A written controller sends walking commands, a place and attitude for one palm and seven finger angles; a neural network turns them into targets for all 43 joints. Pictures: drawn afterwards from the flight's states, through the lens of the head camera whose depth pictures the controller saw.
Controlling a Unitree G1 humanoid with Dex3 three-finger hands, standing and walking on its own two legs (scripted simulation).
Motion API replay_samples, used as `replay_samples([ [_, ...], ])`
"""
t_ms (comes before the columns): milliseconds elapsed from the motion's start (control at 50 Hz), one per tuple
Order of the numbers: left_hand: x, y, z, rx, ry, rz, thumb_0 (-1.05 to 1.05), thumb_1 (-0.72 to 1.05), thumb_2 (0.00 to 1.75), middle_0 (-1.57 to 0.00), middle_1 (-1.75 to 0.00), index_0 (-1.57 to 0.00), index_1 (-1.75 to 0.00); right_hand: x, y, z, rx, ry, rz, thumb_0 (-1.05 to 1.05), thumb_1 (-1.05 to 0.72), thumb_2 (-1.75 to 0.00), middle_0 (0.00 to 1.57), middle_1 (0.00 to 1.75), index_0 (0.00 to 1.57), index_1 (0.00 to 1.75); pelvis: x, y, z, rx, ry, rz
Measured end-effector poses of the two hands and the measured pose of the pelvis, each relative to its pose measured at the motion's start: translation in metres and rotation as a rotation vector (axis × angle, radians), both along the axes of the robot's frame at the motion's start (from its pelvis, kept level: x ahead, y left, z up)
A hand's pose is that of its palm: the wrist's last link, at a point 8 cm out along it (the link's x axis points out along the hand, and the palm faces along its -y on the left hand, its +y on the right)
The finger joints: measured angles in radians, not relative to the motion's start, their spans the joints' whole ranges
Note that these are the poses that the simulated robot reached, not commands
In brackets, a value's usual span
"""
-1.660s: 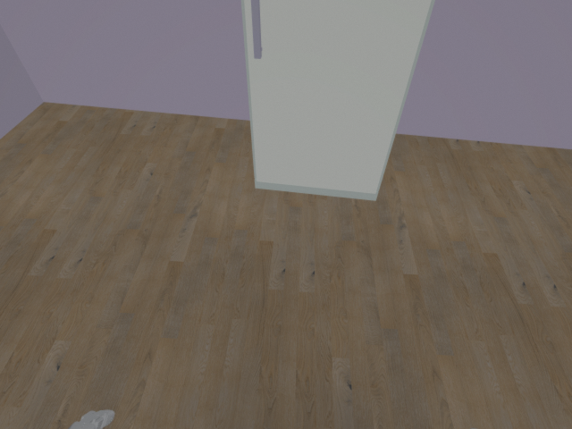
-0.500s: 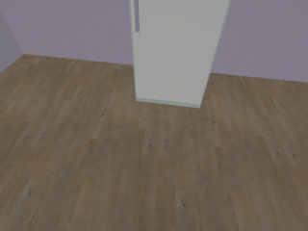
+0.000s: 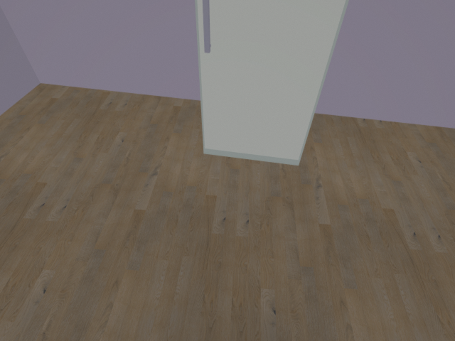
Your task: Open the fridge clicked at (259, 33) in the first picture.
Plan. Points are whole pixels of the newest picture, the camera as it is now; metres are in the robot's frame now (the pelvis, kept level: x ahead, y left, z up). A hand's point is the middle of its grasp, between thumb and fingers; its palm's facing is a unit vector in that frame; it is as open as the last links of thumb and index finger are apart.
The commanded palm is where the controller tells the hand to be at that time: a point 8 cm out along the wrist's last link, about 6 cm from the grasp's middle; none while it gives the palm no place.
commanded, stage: walk to a spot facing it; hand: left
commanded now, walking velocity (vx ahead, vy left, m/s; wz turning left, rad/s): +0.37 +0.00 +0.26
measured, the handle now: out of the picture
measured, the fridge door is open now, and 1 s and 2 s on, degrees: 0 0 0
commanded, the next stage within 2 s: turn to face it in 0.92 s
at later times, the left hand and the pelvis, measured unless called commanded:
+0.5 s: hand (141, 314) +0.21 +0.20 -0.18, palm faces +0.04 -0.98 -0.17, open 7.3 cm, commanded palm none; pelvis +0.16 +0.02 -0.01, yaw +4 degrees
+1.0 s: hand (154, 282) +0.29 +0.20 -0.20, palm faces +0.33 -0.93 -0.16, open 7.3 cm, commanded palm none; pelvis +0.38 +0.04 -0.02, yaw +15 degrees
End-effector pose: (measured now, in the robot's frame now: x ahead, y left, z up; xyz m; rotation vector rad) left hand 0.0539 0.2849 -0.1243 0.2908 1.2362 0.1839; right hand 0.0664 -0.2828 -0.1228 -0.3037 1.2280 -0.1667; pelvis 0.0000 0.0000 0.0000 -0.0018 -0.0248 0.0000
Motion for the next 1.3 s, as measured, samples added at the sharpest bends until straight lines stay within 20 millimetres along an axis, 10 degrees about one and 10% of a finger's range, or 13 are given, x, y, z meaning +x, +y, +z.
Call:
replay_samples([
  [260, -0.033, -0.020, -0.036, -0.165, 0.212, 0.120, 0.00, 0.91, 0.90, -0.20, -0.30, -0.20, -0.30, -0.037, 0.082, -0.016, 0.091, 0.179, -0.089, 0.01, -0.91, -0.90, 0.20, 0.30, 0.20, 0.30, 0.065, 0.031, -0.009, -0.002, 0.022, 0.048],
  [400, 0.056, -0.028, -0.026, -0.175, 0.121, 0.112, 0.01, 0.92, 0.90, -0.20, -0.30, -0.20, -0.30, -0.062, 0.115, -0.004, 0.154, 0.380, -0.164, 0.01, -0.91, -0.90, 0.20, 0.30, 0.20, 0.30, 0.112, 0.029, -0.001, 0.000, 0.031, 0.071],
  [520, 0.169, -0.035, -0.025, -0.142, 0.000, 0.056, 0.01, 0.93, 0.90, -0.20, -0.30, -0.20, -0.30, -0.039, 0.110, -0.012, 0.187, 0.473, -0.214, 0.01, -0.91, -0.90, 0.20, 0.30, 0.20, 0.30, 0.167, 0.014, -0.011, 0.007, 0.025, 0.069],
  [660, 0.256, -0.053, -0.027, -0.114, -0.171, 0.089, 0.00, 0.92, 0.90, -0.20, -0.30, -0.20, -0.30, 0.074, 0.064, -0.041, 0.166, 0.408, -0.138, 0.01, -0.91, -0.90, 0.20, 0.30, 0.20, 0.30, 0.234, -0.008, -0.027, -0.003, -0.003, 0.124],
  [820, 0.243, -0.050, -0.021, -0.110, -0.045, 0.220, -0.01, 0.95, 0.90, -0.20, -0.30, -0.20, -0.30, 0.300, 0.046, -0.019, 0.110, 0.023, 0.047, 0.01, -0.92, -0.90, 0.19, 0.30, 0.19, 0.30, 0.298, -0.004, -0.007, -0.024, 0.012, 0.185],
  [1000, 0.215, -0.041, -0.046, -0.188, 0.152, 0.398, 0.00, 0.92, 0.90, -0.20, -0.30, -0.20, -0.30, 0.481, 0.112, -0.002, 0.099, -0.151, 0.289, 0.01, -0.92, -0.90, 0.19, 0.30, 0.19, 0.30, 0.377, 0.035, -0.018, -0.039, -0.001, 0.257],
  [1140, 0.254, -0.016, -0.041, -0.189, 0.199, 0.420, 0.00, 0.91, 0.90, -0.20, -0.30, -0.20, -0.30, 0.511, 0.151, -0.006, 0.108, -0.129, 0.296, 0.00, -0.91, -0.90, 0.20, 0.30, 0.20, 0.30, 0.419, 0.060, -0.013, -0.015, -0.019, 0.257],
  [1300, 0.349, -0.005, -0.027, -0.175, 0.112, 0.342, 0.00, 0.91, 0.90, -0.20, -0.30, -0.20, -0.30, 0.504, 0.130, -0.009, 0.092, -0.044, 0.165, -0.01, -0.95, -0.90, 0.20, 0.30, 0.20, 0.30, 0.459, 0.063, -0.002, 0.005, -0.021, 0.193],
])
